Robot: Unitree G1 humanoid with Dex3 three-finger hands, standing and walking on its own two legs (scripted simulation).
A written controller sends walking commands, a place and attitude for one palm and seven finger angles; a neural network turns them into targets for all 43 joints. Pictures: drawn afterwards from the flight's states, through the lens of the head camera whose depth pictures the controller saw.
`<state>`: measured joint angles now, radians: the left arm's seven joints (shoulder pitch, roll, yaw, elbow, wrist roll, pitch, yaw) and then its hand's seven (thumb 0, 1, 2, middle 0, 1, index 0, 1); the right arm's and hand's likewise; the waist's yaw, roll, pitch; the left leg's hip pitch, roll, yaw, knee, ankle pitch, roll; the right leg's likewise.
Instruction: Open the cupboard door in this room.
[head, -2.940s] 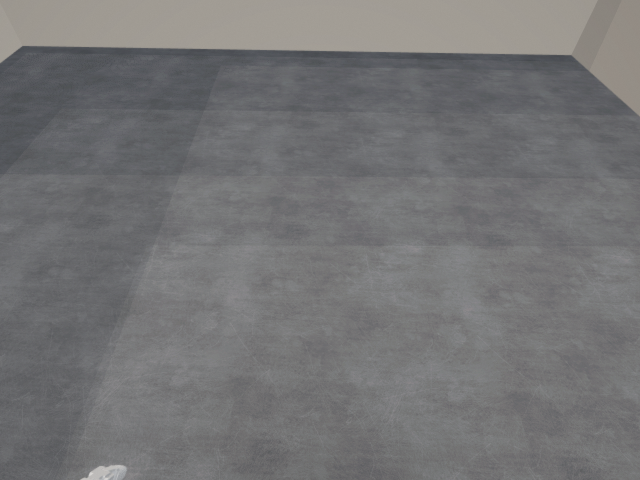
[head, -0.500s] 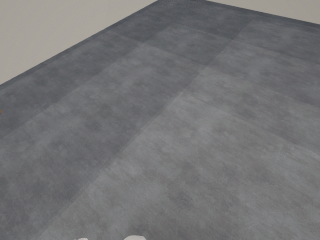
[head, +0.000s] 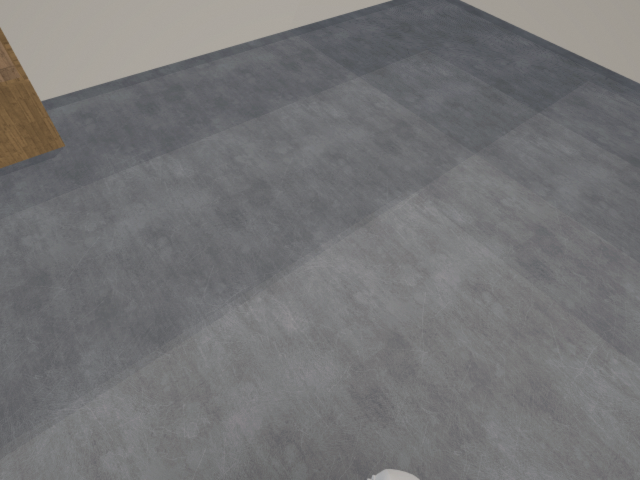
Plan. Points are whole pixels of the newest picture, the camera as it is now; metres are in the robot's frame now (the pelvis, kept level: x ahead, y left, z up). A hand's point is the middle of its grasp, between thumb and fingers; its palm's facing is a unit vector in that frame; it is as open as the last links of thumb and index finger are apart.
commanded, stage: turn or walk to find it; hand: left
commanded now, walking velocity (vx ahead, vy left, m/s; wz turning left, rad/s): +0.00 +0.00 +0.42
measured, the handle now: out of the picture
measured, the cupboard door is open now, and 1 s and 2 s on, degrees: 0 0 0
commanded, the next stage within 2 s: stand and wait in 0.48 s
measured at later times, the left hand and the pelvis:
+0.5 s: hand out of the picture +0.03 +0.16 -0.15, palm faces +0.23 -0.94 -0.25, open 7.4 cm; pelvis -0.01 -0.04 +0.00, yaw +14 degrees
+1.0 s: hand out of the picture -0.07 +0.17 -0.18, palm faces +0.33 -0.92 -0.22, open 7.4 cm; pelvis -0.02 -0.01 +0.00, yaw +17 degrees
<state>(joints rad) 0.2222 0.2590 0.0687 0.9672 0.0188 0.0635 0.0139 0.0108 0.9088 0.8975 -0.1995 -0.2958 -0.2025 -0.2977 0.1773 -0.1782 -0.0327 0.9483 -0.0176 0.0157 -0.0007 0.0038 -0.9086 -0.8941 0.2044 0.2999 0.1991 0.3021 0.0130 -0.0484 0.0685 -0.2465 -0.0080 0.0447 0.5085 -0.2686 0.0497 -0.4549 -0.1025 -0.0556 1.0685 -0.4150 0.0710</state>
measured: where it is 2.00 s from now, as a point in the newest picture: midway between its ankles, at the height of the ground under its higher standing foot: outside the picture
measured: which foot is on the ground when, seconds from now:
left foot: down 0.00-0.26, up 0.28-0.64, down 0.66-1.00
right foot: up 0.00-0.24, down 0.26-0.66, up 0.68-0.94, down 0.96-1.00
